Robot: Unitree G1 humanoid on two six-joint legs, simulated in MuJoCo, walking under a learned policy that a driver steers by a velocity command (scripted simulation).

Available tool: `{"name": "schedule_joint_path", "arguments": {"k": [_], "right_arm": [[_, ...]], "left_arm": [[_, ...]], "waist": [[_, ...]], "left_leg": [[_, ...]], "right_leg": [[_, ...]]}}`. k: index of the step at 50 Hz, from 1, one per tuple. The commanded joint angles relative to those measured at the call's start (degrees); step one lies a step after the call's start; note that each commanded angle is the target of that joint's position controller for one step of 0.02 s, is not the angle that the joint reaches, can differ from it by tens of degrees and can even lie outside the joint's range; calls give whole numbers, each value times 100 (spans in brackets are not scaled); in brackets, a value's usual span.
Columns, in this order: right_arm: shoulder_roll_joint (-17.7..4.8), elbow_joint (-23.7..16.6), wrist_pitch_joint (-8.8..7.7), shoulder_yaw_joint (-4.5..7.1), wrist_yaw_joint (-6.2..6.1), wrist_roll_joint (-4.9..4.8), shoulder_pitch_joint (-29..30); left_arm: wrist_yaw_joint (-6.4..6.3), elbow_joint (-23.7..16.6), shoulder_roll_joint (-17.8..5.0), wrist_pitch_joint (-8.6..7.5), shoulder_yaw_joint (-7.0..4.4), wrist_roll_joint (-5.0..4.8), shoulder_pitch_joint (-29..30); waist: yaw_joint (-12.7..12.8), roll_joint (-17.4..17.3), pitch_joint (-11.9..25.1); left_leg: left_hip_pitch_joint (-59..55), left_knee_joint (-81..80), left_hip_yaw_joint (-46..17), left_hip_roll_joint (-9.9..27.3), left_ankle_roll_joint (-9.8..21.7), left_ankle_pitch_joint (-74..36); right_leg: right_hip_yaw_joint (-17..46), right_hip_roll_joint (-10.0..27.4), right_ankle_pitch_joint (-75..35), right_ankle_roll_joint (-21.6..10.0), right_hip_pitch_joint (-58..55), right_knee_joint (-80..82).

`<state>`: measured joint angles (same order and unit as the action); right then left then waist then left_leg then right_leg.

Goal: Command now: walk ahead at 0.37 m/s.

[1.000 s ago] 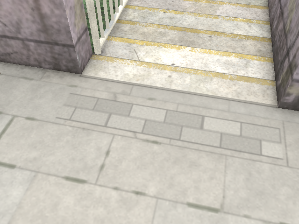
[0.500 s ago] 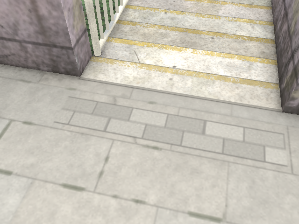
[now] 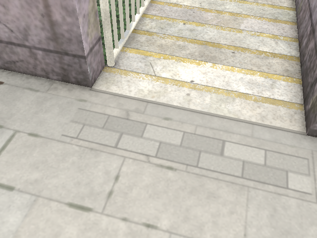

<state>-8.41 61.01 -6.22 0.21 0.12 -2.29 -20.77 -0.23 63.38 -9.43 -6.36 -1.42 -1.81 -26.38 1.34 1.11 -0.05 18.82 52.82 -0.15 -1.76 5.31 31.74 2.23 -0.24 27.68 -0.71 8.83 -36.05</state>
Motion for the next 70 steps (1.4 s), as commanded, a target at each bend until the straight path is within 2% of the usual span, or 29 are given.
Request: {"name": "schedule_joint_path", "arguments": {"k": [1, 3, 5, 6, 7, 8, 9, 11, 15, 29, 32, 34, 35, 36, 37, 38, 39, 41, 44, 48, 56, 59, 61, 62, 63, 64, 65, 67, 70], "right_arm": [[-476, -1045, -217, 54, 73, -75, 1341], [-528, -945, -194, 79, 154, -67, 894], [-709, -174, -42, 344, 129, 7, -817], [-893, 48, 43, 465, 87, 52, -1627], [-1371, 62, 78, 530, 17, 82, -2202], [-1323, -32, -22, 399, 73, 221, -1984], [-1164, -246, -98, 314, 110, 197, -997], [-964, -491, -159, 214, 214, 181, -22], [-620, -281, -60, 85, 165, 233, -428], [-1041, -150, 110, 209, -138, 194, -1248], [-1255, -243, 160, 279, -133, 269, -1016], [-1322, -390, 217, 275, -81, 320, -632], [-1084, -557, 158, 172, -46, 416, -600], [-245, -419, 12, -19, 57, 219, -1467], [-906, -479, -151, 112, 80, 95, -1017], [-1175, -735, -200, 193, 77, -65, -319], [-1125, -822, -188, 201, 26, -42, -1], [-990, -823, -25, 280, -48, 73, -116], [-799, -924, 127, 284, -93, 123, -53], [-873, -1296, 125, 307, -115, 200, 996], [-849, -1726, 36, 240, 88, 94, 2389], [-1065, -1739, -34, 314, 170, 94, 2099], [-1522, -1279, -56, 563, 125, 122, 562], [-2088, -1128, -39, 700, 63, 201, -499], [-2306, -1040, -32, 721, 132, 286, -618], [-1671, -1121, -54, 565, 149, 232, -368], [-1430, -1247, -57, 481, 114, 189, 123], [-1182, -1379, -44, 381, 133, 229, 792], [-1171, -1246, -80, 366, 135, 262, 726]], "left_arm": [[-26, -66, -970, -20, -159, 31, -685], [-110, -390, -1060, 144, -152, -45, 174], [-121, -581, -1243, 226, -157, 80, 500], [-128, -649, -1097, 194, -102, 113, 638], [-131, -818, -619, 147, 14, 186, 629], [-111, -921, -121, 3, 90, -13, 267], [-62, -952, -217, -89, 86, -160, 249], [-61, -1026, -534, -147, -10, -62, 671], [-12, -943, -778, 50, -210, 22, 612], [280, -2107, -588, -46, -45, 6, 3656], [286, -2054, -886, -85, -174, 11, 3090], [197, -1533, -1375, -58, -412, 11, 1185], [119, -1294, -1842, 5, -505, 120, 51], [161, -1229, -1713, 7, -459, 223, 19], [181, -1207, -1259, 3, -343, 165, 466], [177, -1324, -984, -11, -262, 149, 1032], [240, -1369, -855, -59, -199, 162, 1489], [294, -1313, -666, -108, -120, 227, 1707], [258, -1088, -875, -128, -150, 202, 1409], [87, -972, -1167, -62, -216, 190, 979], [31, -690, -1326, 85, -265, 60, 248], [2, -684, -1444, 167, -319, 51, 400], [-3, -772, -1272, 216, -249, 110, 590], [-13, -1020, -1043, 190, -129, 268, 627], [47, -981, -345, 48, 43, 134, -63], [62, -920, -1073, -60, -98, 1, 310], [83, -1087, -1297, -130, -153, -70, 868], [26, -1111, -1184, -70, -183, 75, 1162], [34, -1061, -871, 148, -163, 82, 935]], "waist": [[229, 692, -949], [-218, 456, -669], [-946, 299, -66], [-1386, -291, 188], [-1409, -2009, 296], [-964, -2346, 346], [-526, -1386, -335], [-264, -273, -732], [-91, -549, -479], [-522, -485, -853], [-67, -833, -198], [853, -975, 896], [1056, -51, 1816], [460, 1514, 2568], [557, 784, 1814], [379, 491, 911], [103, -199, 401], [-273, -109, 174], [-385, 123, -116], [-125, 98, -274], [319, 248, -433], [17, 365, -260], [-712, 181, 662], [-1000, -718, 1580], [-569, -2204, 2098], [-697, -1345, 1659], [-601, -968, 929], [-267, -354, 352], [-5, -561, 257]], "left_leg": [[3264, 556, -509, 688, 75, 720], [1302, -1231, -83, 651, 41, -489], [-2092, -1529, 805, -334, -280, -2364], [-2656, -1783, 421, -113, -217, -2003], [-2803, -3305, -2256, 1425, 287, -671], [-2668, -4577, -5023, 2282, 927, -32], [-2101, -4624, -4797, 2477, 935, 443], [-1297, -4395, -2816, 1943, 657, -1156], [-1454, -4354, -1009, 1165, 314, -3711], [-2641, -4492, -411, 1435, 355, -4780], [-2994, -3488, -332, 1484, 277, -7444], [-2104, -1300, -195, 1191, 66, -7874], [-608, 678, -9, 623, -52, -5120], [1496, 2692, -487, -403, -330, -211], [2007, 3144, -1051, -7, -115, -272], [2133, 2998, -803, 294, -58, -766], [1887, 2626, -614, 592, -88, -1205], [1285, 2039, -568, 899, -146, -1547], [1309, 1387, -410, 1062, -310, -1730], [1992, -34, -293, 1136, -508, -2902], [1781, -2074, -57, 732, -410, -3319], [1181, -2393, 30, 570, -164, -2737], [-923, -2495, 140, 398, 143, -2770], [-2619, -2514, -1362, 1635, 511, -2775], [-4143, -3459, -4051, 2580, 1374, -1751], [-3837, -3655, -3959, 2401, 1154, -1298], [-3080, -3684, -3019, 2212, 895, -1623], [-1730, -4005, -1901, 1745, 722, -2657], [-1140, -4382, -1181, 1512, 721, -3266]], "right_leg": [[3048, 2271, -1926, -1436, -1454, 1819], [1689, 1580, -1142, -825, -223, 1996], [518, 676, -1856, -485, 1632, 1305], [-24, 320, -2618, -277, 1827, -78], [-391, -171, -770, 29, 2537, -2364], [472, -457, 141, -86, 3188, -3930], [635, -26, -278, -284, 3731, -4441], [463, 532, -1437, -461, 3473, -3997], [4, 708, -2009, -381, 3001, -3125], [-451, 288, -3098, -339, 3379, 497], [-713, -148, -2504, -618, 2192, 575], [-490, -81, -2717, -999, -409, 738], [1125, 1235, -2545, -1380, -2284, 605], [4118, 2499, -1782, -2424, -3802, 1495], [3919, 2175, -1373, -2075, -3024, 1920], [2778, 1952, -1639, -1788, -1983, 2085], [2054, 1726, -2280, -1616, -952, 2341], [1244, 1316, -2607, -1419, 40, 2653], [766, 1167, -2809, -1478, 608, 2986], [493, 1098, -2889, -1375, 329, 3083], [310, 1318, -2654, -1084, -733, 2645], [389, 1516, -3281, -928, -1052, 2125], [-47, 1002, -4524, -647, -574, 310], [-403, 514, -2858, -429, 674, -1754], [-68, -428, 428, -189, 2832, -3323], [500, -57, 404, -293, 3498, -3952], [370, 244, -167, -386, 3727, -3877], [181, 702, -1042, -295, 3168, -3229], [125, 830, -1444, -181, 2667, -2776]]}}
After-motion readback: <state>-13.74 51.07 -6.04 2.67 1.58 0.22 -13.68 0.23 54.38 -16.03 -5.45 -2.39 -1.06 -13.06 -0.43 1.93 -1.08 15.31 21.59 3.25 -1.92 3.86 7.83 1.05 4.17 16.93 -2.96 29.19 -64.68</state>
